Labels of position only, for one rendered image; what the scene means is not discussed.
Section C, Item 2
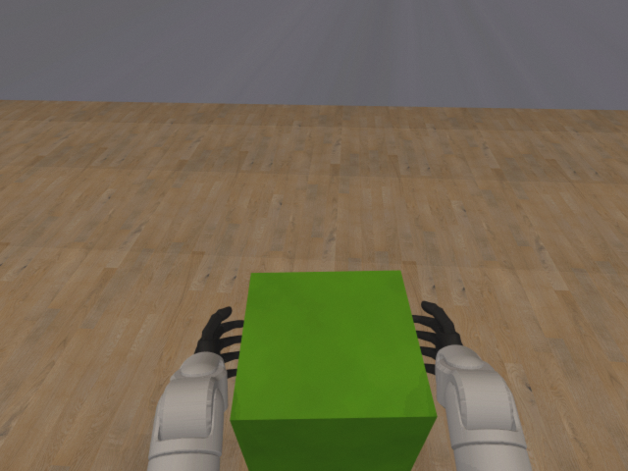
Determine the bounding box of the robot left forearm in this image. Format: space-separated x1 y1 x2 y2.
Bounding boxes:
147 351 228 471

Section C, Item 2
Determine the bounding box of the robot right hand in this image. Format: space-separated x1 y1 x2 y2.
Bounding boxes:
412 301 463 376

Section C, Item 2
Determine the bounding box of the carton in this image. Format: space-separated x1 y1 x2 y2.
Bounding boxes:
230 271 438 471

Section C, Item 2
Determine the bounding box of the robot left hand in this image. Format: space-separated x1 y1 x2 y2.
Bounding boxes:
194 306 244 378

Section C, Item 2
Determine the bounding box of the robot right forearm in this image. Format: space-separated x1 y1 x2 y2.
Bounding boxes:
435 344 533 471

